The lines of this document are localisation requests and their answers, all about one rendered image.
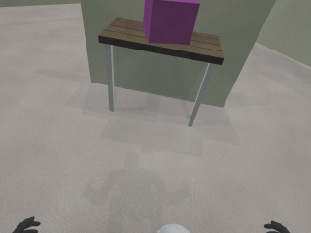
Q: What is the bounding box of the left robot hand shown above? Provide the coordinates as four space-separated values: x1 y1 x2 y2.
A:
12 216 41 233

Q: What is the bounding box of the table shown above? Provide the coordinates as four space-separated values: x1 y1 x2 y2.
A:
98 17 224 127

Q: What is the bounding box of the right robot hand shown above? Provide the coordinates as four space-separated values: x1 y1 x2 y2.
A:
264 220 290 233

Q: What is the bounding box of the carton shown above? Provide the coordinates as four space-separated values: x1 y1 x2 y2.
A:
143 0 200 45

